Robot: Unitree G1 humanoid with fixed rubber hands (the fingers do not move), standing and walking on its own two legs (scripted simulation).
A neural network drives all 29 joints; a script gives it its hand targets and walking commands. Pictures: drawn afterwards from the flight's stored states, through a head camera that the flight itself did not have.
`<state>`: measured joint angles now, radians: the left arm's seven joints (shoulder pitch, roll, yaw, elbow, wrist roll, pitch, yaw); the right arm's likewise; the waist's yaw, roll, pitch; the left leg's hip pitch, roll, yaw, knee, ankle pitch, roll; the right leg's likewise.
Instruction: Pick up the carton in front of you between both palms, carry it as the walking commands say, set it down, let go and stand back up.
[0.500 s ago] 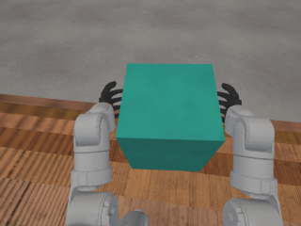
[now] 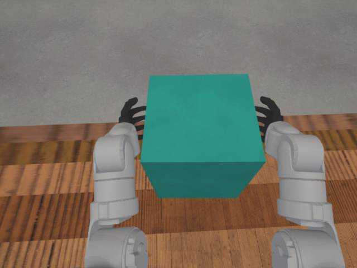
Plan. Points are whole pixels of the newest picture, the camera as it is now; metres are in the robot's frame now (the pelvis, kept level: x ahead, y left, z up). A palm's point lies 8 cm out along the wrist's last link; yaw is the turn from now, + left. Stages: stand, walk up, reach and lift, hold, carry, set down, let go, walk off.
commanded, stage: carry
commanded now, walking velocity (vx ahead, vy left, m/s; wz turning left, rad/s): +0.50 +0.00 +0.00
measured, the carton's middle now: (197, 143) +0.39 -0.05 -0.01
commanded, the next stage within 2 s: none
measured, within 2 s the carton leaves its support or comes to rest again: neither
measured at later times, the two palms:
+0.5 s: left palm (123, 48) +1.14 +0.22 -0.31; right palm (178, 41) +1.17 -0.08 -0.32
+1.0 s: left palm (140, 43) +2.02 +0.21 -0.95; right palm (170, 38) +2.07 -0.08 -0.95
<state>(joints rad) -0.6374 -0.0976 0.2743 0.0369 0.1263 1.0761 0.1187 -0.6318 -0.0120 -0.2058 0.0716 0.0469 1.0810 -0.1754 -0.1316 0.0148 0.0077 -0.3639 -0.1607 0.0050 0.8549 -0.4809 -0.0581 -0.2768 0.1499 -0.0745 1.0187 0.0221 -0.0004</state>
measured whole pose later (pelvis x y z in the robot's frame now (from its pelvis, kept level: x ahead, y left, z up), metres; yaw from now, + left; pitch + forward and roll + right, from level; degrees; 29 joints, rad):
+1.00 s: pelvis +1.73 +0.01 -0.93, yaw -1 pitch +8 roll -4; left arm -0.30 -0.06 0.13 -0.03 -0.10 0.82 0.21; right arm -0.29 0.14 -0.20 -0.05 -0.06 0.85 -0.10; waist 0.19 0.04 0.17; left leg -0.69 -0.03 0.02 0.55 0.43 0.01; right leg -0.17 0.18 -0.10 1.12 -0.46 -0.11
